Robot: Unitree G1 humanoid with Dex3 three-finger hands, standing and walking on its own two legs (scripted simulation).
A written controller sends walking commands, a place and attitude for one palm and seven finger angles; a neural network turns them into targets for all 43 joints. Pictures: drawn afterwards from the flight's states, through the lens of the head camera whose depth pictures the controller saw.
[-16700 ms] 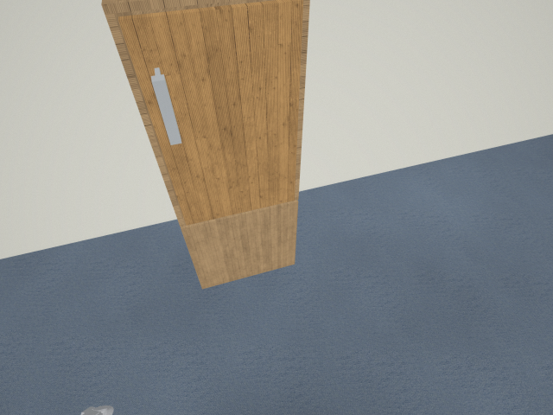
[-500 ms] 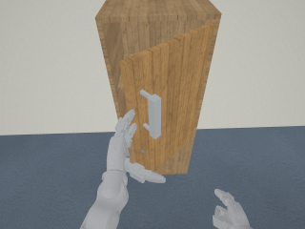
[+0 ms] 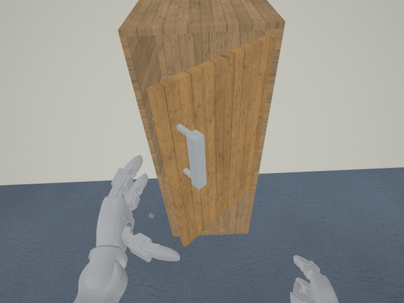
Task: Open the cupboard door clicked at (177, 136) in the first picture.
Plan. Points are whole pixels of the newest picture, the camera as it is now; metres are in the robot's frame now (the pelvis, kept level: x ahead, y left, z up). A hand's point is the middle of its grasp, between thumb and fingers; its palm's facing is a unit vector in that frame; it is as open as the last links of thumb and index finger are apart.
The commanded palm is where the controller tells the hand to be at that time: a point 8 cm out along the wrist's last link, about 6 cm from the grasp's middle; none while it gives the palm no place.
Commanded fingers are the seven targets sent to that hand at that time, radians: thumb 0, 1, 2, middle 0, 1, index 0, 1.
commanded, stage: draw the hand back to the body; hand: left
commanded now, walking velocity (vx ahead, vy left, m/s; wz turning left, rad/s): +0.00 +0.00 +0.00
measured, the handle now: (190, 156) +0.40 +0.06 +0.10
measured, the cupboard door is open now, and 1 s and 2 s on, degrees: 42 42 42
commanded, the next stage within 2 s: step back with the hand held close in 1.36 s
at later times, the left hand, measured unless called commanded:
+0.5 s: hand (83, 229) +0.20 +0.20 +0.13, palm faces +0.21 -0.95 -0.25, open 14.7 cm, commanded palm +0.16 +0.25 +0.15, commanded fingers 0.00 0.09 0.56 -0.17 -0.30 -0.17 -0.30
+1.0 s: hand (11, 218) +0.20 +0.30 +0.16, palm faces +0.43 -0.82 -0.38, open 8.9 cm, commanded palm +0.15 +0.34 +0.18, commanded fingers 0.00 0.90 0.90 -0.20 -0.30 -0.20 -0.30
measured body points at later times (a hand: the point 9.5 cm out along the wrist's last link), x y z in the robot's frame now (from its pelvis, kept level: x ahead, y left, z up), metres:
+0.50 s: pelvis -0.01 +0.02 +0.02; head -0.03 +0.00 +0.47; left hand +0.18 +0.25 +0.15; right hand +0.19 -0.19 -0.06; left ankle +0.02 +0.14 -0.72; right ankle -0.05 -0.07 -0.72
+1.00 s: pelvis +0.00 +0.04 +0.02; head -0.01 +0.03 +0.47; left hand +0.17 +0.34 +0.19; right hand +0.18 -0.18 -0.06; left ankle +0.02 +0.14 -0.72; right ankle -0.05 -0.07 -0.72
